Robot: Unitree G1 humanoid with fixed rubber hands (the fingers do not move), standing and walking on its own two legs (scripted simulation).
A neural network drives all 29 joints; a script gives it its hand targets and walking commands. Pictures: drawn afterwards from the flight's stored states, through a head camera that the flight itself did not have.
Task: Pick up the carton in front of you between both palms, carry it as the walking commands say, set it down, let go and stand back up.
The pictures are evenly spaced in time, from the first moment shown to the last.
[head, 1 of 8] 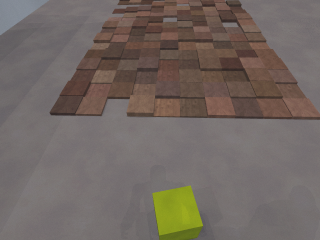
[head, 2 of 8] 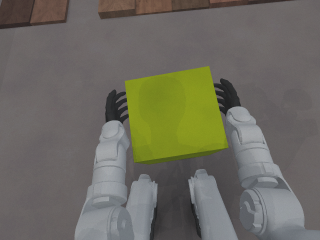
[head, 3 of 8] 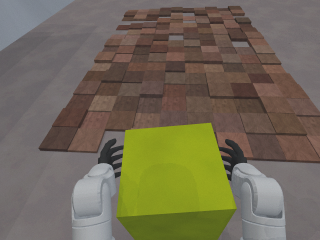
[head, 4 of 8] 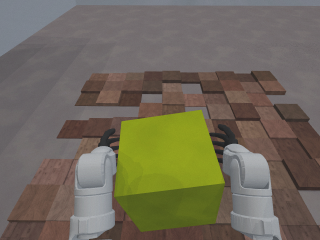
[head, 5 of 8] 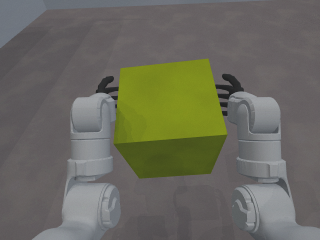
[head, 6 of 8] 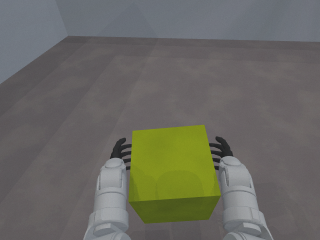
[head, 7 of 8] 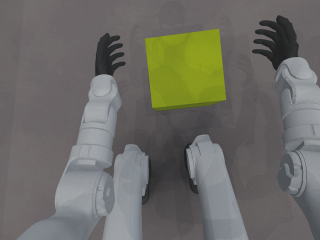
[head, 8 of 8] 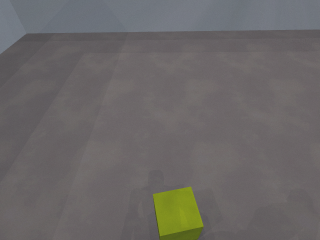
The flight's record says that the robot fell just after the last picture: no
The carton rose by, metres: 0.78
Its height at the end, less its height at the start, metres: +0.00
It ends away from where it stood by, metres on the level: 6.01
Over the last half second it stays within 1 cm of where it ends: yes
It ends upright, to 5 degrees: yes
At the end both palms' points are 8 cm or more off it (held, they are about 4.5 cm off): yes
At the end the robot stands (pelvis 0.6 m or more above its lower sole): yes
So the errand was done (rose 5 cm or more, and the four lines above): yes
